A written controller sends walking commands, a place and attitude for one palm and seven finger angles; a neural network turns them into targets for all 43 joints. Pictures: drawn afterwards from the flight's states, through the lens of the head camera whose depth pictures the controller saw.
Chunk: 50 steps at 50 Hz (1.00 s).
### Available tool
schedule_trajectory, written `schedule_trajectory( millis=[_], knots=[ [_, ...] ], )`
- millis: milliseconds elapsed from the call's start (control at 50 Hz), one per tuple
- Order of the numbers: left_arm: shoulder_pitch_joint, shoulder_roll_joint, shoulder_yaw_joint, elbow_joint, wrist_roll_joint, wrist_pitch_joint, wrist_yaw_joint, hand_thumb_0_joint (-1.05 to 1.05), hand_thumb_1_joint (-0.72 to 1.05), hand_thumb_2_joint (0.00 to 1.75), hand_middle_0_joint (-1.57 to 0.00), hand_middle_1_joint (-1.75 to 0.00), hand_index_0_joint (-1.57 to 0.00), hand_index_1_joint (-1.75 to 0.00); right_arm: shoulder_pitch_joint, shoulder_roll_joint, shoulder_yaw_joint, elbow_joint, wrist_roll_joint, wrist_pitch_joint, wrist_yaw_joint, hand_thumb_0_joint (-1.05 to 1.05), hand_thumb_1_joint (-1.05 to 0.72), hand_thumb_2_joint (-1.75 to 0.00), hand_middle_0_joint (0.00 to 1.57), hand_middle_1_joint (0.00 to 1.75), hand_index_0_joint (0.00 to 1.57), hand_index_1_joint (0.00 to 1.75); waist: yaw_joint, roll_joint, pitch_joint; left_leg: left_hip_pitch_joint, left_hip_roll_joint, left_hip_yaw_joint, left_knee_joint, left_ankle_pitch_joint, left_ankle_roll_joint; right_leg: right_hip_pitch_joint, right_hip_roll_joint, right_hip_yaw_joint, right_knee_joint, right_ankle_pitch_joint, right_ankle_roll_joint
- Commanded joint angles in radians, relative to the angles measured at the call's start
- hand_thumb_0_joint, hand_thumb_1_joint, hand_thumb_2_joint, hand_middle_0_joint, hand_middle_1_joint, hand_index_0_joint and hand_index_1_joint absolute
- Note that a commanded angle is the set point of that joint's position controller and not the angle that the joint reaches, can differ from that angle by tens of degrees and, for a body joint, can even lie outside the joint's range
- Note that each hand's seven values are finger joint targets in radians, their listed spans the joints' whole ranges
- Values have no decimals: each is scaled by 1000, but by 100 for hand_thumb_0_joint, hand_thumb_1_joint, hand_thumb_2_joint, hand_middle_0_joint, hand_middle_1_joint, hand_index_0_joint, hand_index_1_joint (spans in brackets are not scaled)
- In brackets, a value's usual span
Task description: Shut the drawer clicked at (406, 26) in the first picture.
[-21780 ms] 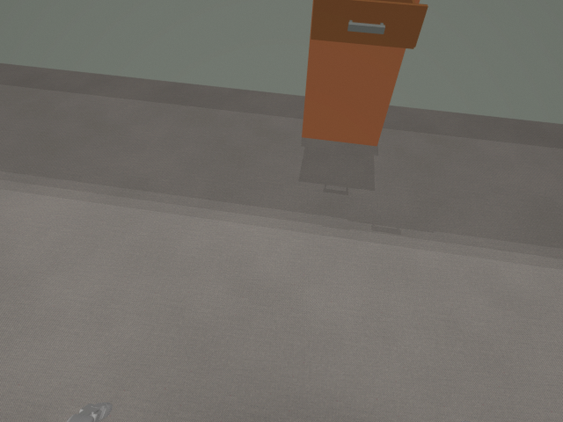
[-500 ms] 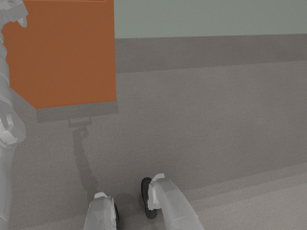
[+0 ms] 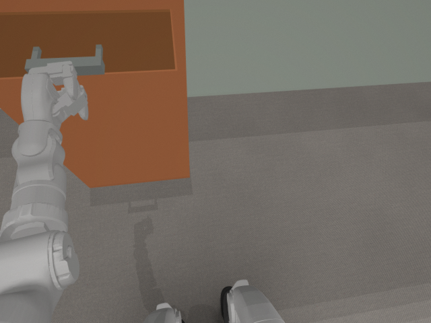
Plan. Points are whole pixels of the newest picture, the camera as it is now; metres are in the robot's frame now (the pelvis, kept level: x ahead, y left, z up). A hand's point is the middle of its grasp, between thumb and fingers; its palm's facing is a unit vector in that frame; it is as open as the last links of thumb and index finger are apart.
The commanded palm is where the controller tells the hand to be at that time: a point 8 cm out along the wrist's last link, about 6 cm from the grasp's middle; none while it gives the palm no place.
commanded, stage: draw the hand back to the body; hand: left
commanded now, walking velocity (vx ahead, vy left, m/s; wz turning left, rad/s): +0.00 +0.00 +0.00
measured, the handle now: (67, 58) +0.61 +0.22 +0.05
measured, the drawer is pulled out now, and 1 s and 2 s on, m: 0.00 0.00 0.00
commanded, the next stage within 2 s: step back with the hand held close in 1.22 s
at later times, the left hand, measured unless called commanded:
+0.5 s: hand (17, 180) +0.33 +0.21 +0.14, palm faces +0.18 -0.95 -0.25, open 3.3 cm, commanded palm +0.28 +0.26 +0.15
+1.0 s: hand out of the picture +0.18 +0.24 +0.21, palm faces +0.42 -0.82 -0.39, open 3.3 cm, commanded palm +0.12 +0.28 +0.23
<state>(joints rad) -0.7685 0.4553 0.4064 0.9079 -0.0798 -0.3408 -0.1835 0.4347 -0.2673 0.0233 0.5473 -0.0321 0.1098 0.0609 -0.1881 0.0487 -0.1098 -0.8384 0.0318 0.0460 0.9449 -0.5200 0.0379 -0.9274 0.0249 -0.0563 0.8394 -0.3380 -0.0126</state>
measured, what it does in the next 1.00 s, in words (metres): rises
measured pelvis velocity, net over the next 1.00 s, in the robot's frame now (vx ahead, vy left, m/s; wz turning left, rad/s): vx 0.00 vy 0.00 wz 0.06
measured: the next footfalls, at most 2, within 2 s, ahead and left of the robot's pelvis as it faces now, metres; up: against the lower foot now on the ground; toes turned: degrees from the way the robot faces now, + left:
none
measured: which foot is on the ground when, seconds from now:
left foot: down 0.00-1.00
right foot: down 0.00-1.00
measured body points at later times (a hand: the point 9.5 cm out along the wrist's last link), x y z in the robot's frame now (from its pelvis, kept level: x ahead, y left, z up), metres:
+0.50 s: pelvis +0.02 +0.00 +0.04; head +0.05 -0.01 +0.49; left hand +0.31 +0.26 +0.15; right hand +0.20 -0.23 -0.05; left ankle -0.06 +0.09 -0.68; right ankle +0.02 -0.12 -0.68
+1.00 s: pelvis +0.00 +0.00 +0.06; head -0.02 -0.03 +0.51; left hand +0.15 +0.29 +0.23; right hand +0.19 -0.21 -0.03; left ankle -0.06 +0.09 -0.68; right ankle +0.02 -0.12 -0.68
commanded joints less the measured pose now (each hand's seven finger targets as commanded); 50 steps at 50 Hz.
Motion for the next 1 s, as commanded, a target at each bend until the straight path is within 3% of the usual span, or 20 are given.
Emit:
schedule_trajectory(
  millis=[0, 20, 80, 120, 180, 240, 260, 300, 320, 340, 380, 400, 500, 540, 580, 620, 700, 760, 800, 980],
  knots=[
    [-150, 191, 5, -397, -86, -19, -5, 0, 90, 90, -140, -160, -140, -160, 124, -162, -66, -78, 38, -30, -18, 0, -90, -90, 20, 30, 20, 30, 69, 56, -550, 312, 4, -65, -139, 755, -10, 564, 9, 41, -62, 605, -13],
    [-128, 172, -6, -432, -91, -14, 0, 0, 90, 90, -140, -160, -140, -160, 108, -157, -65, -78, 44, -39, -21, 0, -90, -90, 20, 30, 20, 30, 76, 90, -519, 334, 2, -61, -157, 742, -14, 558, 8, 40, -73, 581, -12],
    [-42, 114, -48, -537, -108, -18, 9, 0, 90, 90, -140, -160, -140, -160, 70, -144, -69, -69, 50, -72, -34, 0, -90, -90, 20, 30, 20, 30, 80, 38, -461, 373, 4, -56, -191, 747, -15, 589, 6, 34, -98, 577, -8],
    [46, 95, -64, -606, -120, -15, 2, 0, 90, 90, -140, -160, -140, -160, 49, -135, -66, -69, 51, -95, -39, 0, -90, -90, 20, 30, 20, 30, 99, 91, -453, 428, 5, -56, -203, 844, -24, 616, -3, 34, -103, 634, -12],
    [142, 68, -73, -608, -138, 21, -15, 0, 90, 90, -140, -160, -140, -160, -1, -134, -60, -67, 60, -120, -49, 0, -90, -90, 20, 30, 20, 30, 103, 21, -359, 412, 0, -52, -237, 766, -24, 636, -9, 22, -132, 605, -6],
    [178, 31, -109, -692, -151, 49, -38, 0, 90, 90, -140, -160, -140, -160, -54, -126, -55, -82, 69, -144, -64, 0, -90, -90, 20, 30, 20, 30, 112, 49, -335, 472, -3, -55, -265, 777, -30, 652, -14, 14, -154, 586, -7],
    [204, 28, -105, -715, -160, 58, -42, 0, 90, 90, -140, -160, -140, -160, -68, -126, -54, -86, 69, -154, -67, 0, -90, -90, 20, 30, 20, 30, 118, 9, -328, 479, -3, -60, -273, 791, -32, 671, -15, 9, -159, 598, -7],
    [261, 31, -102, -785, -172, 77, -55, 0, 90, 90, -140, -160, -140, -160, -95, -124, -51, -101, 71, -174, -73, 0, -90, -90, 20, 30, 20, 30, 133, 44, -343, 512, -7, -58, -283, 816, -35, 700, -20, 13, -166, 620, -10],
    [297, 28, -99, -794, -176, 89, -61, 0, 90, 90, -140, -160, -140, -160, -105, -120, -47, -101, 72, -182, -76, 0, -90, -90, 20, 30, 20, 30, 140, 14, -337, 522, -5, -65, -295, 832, -40, 713, -21, 5, -169, 620, -9],
    [291, 112, -156, -922, -39, 103, 56, 0, 90, 90, -140, -160, -140, -160, -184, -116, -57, -112, 67, -173, -84, 0, -90, -90, 20, 30, 20, 30, 183, 43, -322, 563, -22, -63, -327, 807, -24, 735, -50, 40, -223, 553, -16],
    [435, -11, -216, -941, -17, 154, 156, 0, 90, 90, -140, -160, -140, -160, -211, -98, -49, -115, 68, -173, -95, 0, -90, -90, 20, 30, 20, 30, 170, 8, -228, 588, -8, -63, -379, 744, -31, 720, -47, 24, -264, 477, -10],
    [459, -3, -216, -948, -10, 172, 184, 0, 90, 90, -140, -160, -140, -160, -227, -101, -45, -113, 68, -169, -99, 0, -90, -90, 20, 30, 20, 30, 173, -32, -191, 584, -8, -64, -401, 713, -24, 737, -43, 24, -288, 470, -12],
    [488, 45, -171, -1068, 18, 209, 258, 0, 90, 90, -140, -160, -140, -160, -299, -89, -24, -101, 62, -161, -129, 0, -90, -90, 20, 30, 20, 30, 191, -33, -135, 628, -17, -53, -498, 572, -18, 831, -44, 28, -360, 402, -16],
    [540, 33, -170, -1134, 23, 212, 271, 0, 90, 90, -140, -160, -140, -160, -314, -76, -17, -102, 58, -171, -132, 0, -90, -90, 20, 30, 20, 30, 203, 31, -142, 679, -17, -54, -527, 597, -26, 861, -45, 26, -380, 395, -18],
    [610, 9, -184, -1175, 23, 218, 276, 0, 90, 90, -140, -160, -140, -160, -328, -69, -10, -102, 53, -183, -132, 0, -90, -90, 20, 30, 20, 30, 210, 43, -95, 700, -14, -56, -554, 612, -32, 870, -44, 21, -405, 387, -18],
    [663, 10, -175, -1200, 23, 220, 278, 0, 90, 90, -140, -160, -140, -160, -339, -70, -10, -97, 48, -188, -132, 0, -90, -90, 20, 30, 20, 30, 212, -23, -60, 701, -12, -58, -574, 586, -27, 883, -38, 17, -427, 372, -17],
    [783, 9, -155, -1270, 23, 221, 277, 0, 90, 90, -140, -160, -140, -160, -356, -71, -10, -94, 40, -201, -128, 0, -90, -90, 20, 30, 20, 30, 224, 4, -1, 705, -14, -64, -602, 560, -31, 899, -35, 16, -457, 342, -21],
    [871, 22, -119, -1365, 24, 210, 282, 0, 90, 90, -140, -160, -140, -160, -353, -64, -12, -97, 34, -216, -123, 0, -90, -90, 20, 30, 20, 30, 231, 30, -21, 724, -14, -66, -605, 591, -37, 928, -38, 19, -458, 359, -21],
    [956, 38, -91, -1394, 25, 208, 283, 0, 90, 90, -140, -160, -140, -160, -357, -67, -16, -95, 31, -224, -119, 0, -90, -90, 20, 30, 20, 30, 239, -10, 5, 711, -12, -71, -607, 585, -36, 930, -32, 17, -465, 353, -21],
    [1184, 66, -2, -1580, 21, 180, 300, 0, 90, 90, -140, -160, -140, -160, -349, -60, -30, -99, 32, -271, -123, 0, -90, -90, 20, 30, 20, 30, 252, 13, 49, 683, -9, -68, -605, 489, -29, 915, -39, 31, -476, 289, -18]
  ],
)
